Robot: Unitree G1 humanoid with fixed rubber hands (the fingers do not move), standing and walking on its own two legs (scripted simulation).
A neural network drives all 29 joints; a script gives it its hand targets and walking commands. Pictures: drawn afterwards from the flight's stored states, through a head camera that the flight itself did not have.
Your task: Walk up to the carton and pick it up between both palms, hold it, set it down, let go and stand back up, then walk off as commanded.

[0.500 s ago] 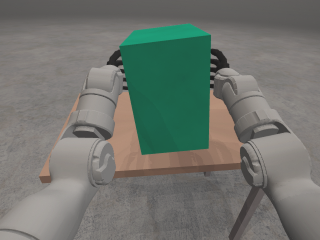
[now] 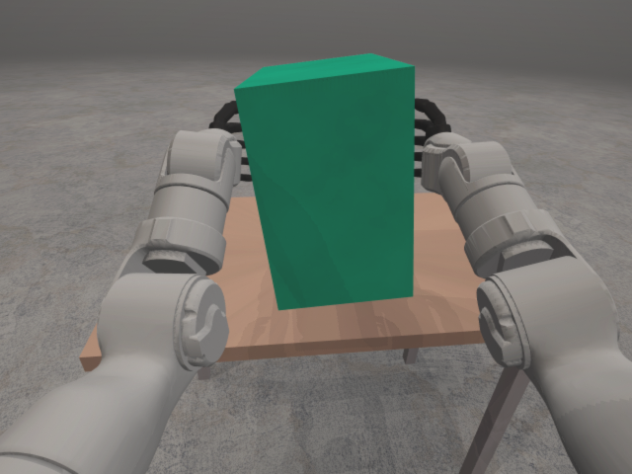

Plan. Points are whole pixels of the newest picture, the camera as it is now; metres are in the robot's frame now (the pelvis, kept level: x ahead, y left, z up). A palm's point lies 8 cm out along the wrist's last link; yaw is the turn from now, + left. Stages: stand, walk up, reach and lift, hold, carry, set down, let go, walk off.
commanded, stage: hold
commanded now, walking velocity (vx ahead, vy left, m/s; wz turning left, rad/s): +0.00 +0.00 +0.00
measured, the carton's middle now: (329, 168) +0.43 -0.04 +0.28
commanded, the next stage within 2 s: none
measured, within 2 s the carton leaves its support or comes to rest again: neither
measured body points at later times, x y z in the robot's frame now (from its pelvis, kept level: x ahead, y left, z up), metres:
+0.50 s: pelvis +0.00 +0.00 +0.00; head -0.12 +0.02 +0.43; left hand +0.38 +0.10 +0.32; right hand +0.36 -0.17 +0.33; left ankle +0.05 +0.10 -0.74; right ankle +0.04 -0.15 -0.74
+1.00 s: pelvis +0.00 +0.00 +0.00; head -0.12 +0.02 +0.43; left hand +0.38 +0.10 +0.33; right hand +0.36 -0.16 +0.34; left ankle +0.05 +0.10 -0.74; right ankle +0.04 -0.15 -0.74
